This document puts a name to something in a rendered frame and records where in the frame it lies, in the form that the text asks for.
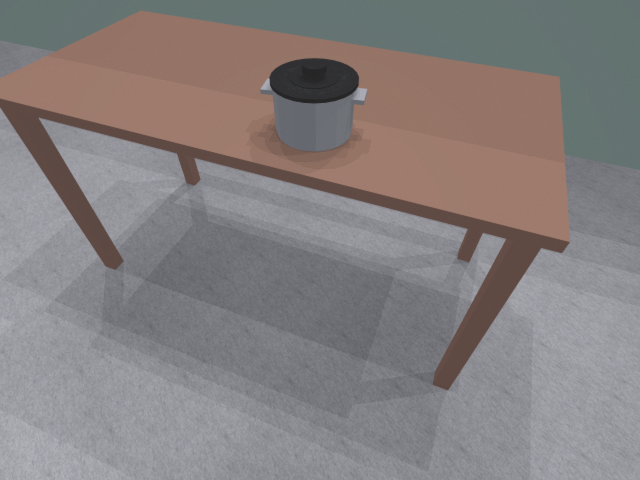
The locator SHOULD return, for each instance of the pot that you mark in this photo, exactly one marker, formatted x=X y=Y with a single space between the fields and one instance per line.
x=314 y=126

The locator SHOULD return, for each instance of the table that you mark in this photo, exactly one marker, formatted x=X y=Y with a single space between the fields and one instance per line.
x=471 y=145

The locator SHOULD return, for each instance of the knob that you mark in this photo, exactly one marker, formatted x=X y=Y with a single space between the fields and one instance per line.
x=314 y=67

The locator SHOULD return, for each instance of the lid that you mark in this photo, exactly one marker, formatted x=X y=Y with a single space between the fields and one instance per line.
x=339 y=81

